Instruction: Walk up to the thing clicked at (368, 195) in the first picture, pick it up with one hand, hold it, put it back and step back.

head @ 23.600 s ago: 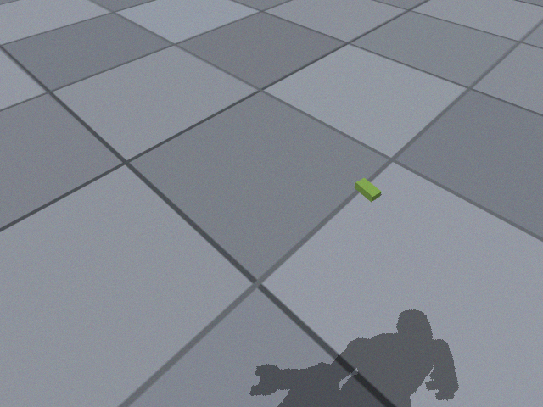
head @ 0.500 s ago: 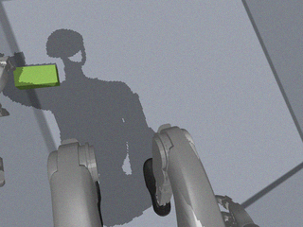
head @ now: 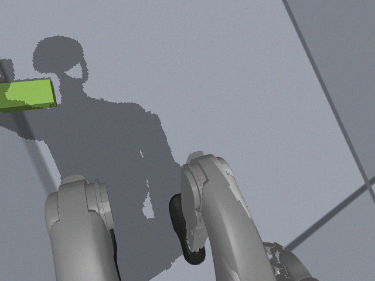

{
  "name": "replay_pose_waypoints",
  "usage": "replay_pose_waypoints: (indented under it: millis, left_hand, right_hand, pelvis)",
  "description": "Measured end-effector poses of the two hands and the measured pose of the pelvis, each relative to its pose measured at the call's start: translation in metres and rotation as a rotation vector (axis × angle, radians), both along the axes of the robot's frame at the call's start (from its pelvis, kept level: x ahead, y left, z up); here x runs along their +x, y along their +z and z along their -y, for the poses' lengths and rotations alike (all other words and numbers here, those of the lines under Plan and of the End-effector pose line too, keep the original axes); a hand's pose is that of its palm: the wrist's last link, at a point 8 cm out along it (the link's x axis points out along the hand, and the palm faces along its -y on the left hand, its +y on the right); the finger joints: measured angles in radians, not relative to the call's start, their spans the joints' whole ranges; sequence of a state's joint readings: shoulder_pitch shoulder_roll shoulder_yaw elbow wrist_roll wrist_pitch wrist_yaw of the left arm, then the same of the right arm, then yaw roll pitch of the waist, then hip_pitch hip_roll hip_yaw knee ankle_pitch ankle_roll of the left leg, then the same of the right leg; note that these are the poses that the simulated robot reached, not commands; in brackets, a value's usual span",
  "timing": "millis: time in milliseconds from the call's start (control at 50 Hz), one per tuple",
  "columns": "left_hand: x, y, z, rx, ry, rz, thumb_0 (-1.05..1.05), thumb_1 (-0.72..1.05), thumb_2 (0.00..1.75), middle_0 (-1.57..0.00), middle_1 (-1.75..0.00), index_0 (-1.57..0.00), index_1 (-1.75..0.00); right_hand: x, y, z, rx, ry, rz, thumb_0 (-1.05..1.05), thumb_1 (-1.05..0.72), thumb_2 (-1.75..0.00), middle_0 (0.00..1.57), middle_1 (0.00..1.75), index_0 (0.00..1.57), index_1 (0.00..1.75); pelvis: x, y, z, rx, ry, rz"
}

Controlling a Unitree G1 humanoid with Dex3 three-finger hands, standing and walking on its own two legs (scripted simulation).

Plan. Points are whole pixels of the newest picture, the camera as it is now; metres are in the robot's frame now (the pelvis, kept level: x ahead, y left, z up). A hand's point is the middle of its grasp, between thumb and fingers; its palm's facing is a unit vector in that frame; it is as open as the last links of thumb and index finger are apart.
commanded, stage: rise first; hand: left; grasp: from above
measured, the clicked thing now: (27, 96) +0.53 +0.30 -0.31
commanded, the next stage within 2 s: approach in 1.08 s
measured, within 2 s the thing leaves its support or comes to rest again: neither
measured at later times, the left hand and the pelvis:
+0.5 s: hand out of the picture +0.47 +0.33 -0.19, palm faces -0.46 -0.08 -0.88, open 13.4 cm; pelvis +0.00 +0.00 +0.00, yaw -1 degrees
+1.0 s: hand out of the picture +0.48 +0.33 -0.19, palm faces -0.46 -0.07 -0.89, open 13.7 cm; pelvis +0.00 +0.00 +0.00, yaw -2 degrees
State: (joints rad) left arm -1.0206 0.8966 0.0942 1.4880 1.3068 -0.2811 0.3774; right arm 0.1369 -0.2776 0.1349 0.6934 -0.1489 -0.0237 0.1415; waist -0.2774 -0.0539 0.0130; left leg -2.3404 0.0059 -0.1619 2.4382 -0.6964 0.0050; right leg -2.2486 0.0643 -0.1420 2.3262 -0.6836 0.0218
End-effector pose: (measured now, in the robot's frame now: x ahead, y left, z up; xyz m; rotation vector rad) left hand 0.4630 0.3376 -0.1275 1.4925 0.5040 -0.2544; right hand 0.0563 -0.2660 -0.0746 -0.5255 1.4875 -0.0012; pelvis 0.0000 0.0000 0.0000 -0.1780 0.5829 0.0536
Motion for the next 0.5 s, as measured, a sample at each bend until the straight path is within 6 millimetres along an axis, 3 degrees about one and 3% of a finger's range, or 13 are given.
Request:
replay_pose_waypoints:
  millis: [500]
  left_hand:
    - [0.016,-0.009,0.009,-0.005,0.005,-0.002,0.00,-0.40,0.89,-0.20,-0.90,-0.21,-0.89]
  right_hand:
    - [-0.017,0.005,-0.006,0.006,-0.007,-0.020,0.00,-0.92,-0.90,0.20,0.30,0.20,0.30]
  pelvis:
    - [-0.002,-0.002,-0.001,-0.012,-0.009,0.009]
